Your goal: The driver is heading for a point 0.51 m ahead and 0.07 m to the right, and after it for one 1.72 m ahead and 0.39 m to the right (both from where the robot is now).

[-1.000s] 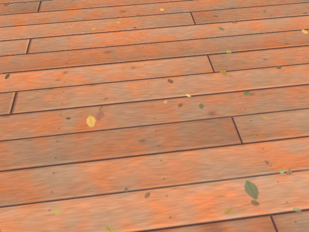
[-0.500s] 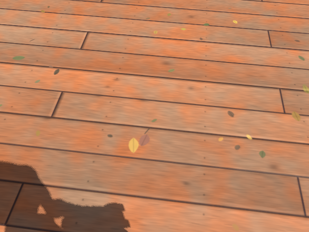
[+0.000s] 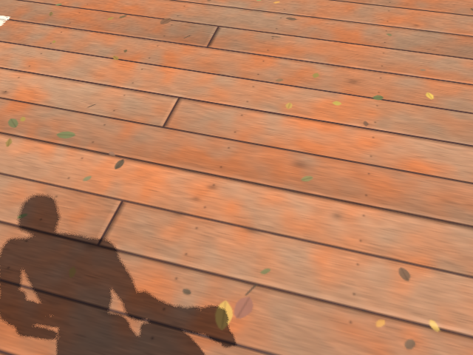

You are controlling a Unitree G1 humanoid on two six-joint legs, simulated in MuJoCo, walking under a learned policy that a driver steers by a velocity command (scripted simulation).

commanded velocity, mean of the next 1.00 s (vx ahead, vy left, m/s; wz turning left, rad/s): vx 0.24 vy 0.00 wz -0.27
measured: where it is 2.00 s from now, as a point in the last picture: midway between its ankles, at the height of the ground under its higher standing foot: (290, 338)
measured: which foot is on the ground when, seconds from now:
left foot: up 0.00-0.34, down 0.36-0.84, up 0.86-1.00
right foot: down 0.00-0.38, up 0.40-0.80, down 0.82-1.00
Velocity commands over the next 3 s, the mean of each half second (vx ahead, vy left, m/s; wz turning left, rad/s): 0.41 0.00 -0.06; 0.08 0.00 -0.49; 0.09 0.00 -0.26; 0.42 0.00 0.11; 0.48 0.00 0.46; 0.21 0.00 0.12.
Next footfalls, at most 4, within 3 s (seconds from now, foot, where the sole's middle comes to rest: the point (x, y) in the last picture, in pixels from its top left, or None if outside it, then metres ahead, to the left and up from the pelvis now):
0.36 left None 0.38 0.15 -0.78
0.82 right None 0.34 -0.10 -0.78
1.28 left None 0.42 0.12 -0.78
1.64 right None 0.36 -0.15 -0.78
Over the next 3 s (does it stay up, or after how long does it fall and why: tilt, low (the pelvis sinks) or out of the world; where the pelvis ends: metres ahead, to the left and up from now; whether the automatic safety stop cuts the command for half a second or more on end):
stays up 0.95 -0.21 -0.01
